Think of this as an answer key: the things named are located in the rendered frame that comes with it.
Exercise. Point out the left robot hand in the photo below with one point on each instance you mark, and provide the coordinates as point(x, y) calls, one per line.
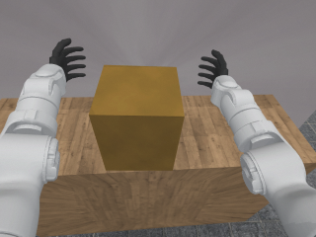
point(59, 58)

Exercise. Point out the right robot forearm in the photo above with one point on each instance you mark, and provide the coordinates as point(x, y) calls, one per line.
point(250, 127)

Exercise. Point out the robot left upper arm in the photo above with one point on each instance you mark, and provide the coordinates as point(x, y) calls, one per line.
point(27, 162)

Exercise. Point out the carton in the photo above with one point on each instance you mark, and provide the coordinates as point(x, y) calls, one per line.
point(137, 115)

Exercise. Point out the left robot forearm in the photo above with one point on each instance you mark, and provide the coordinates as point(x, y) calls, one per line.
point(38, 104)

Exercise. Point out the robot right upper arm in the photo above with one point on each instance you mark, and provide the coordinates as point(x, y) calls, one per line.
point(275, 172)

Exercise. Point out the right robot hand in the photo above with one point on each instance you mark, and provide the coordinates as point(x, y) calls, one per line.
point(219, 69)

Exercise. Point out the pedestal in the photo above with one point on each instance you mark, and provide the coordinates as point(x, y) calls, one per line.
point(206, 185)

